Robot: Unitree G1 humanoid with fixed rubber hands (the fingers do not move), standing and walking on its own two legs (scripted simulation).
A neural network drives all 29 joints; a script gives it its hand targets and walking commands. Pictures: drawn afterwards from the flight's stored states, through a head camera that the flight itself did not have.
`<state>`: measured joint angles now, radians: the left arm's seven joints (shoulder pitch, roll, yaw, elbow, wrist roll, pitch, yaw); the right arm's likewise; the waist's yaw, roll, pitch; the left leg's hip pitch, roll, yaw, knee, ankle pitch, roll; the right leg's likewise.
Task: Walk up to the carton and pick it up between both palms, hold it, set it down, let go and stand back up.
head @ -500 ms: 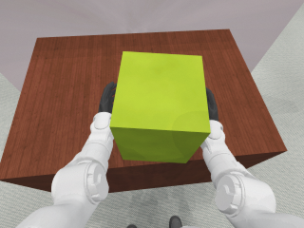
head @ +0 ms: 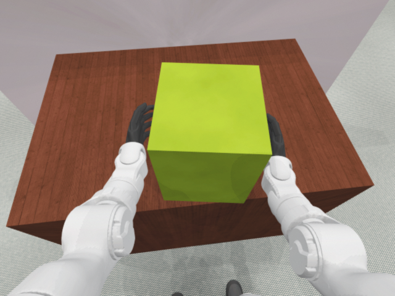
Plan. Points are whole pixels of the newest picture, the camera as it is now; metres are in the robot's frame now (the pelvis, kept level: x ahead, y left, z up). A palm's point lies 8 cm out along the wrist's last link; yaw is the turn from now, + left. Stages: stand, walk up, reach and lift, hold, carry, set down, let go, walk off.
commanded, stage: set down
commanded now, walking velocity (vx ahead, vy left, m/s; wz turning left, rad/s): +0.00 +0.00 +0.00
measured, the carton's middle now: (206, 139) +0.43 -0.03 +0.00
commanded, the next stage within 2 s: none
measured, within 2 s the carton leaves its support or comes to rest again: neither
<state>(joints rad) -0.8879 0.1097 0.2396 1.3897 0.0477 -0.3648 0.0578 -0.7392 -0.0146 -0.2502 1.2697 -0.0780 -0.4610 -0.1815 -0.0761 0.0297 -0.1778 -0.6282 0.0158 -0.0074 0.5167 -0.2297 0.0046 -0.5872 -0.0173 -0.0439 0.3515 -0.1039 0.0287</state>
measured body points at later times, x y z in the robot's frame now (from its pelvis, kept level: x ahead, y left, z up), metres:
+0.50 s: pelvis -0.03 +0.00 +0.00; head +0.03 +0.01 +0.44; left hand +0.38 +0.13 +0.01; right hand +0.33 -0.17 +0.00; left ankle -0.01 +0.10 -0.73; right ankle +0.02 -0.15 -0.73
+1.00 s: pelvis -0.04 +0.00 +0.00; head +0.00 +0.01 +0.45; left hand +0.33 +0.16 -0.01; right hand +0.27 -0.18 -0.02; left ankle -0.01 +0.10 -0.73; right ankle +0.02 -0.15 -0.73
